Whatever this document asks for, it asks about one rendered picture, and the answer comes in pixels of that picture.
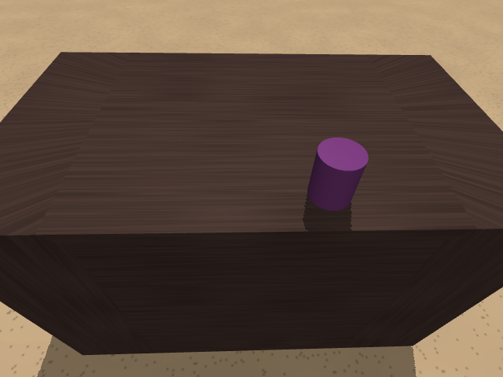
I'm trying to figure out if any can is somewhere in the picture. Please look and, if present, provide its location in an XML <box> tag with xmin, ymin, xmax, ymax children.
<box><xmin>307</xmin><ymin>137</ymin><xmax>369</xmax><ymax>210</ymax></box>

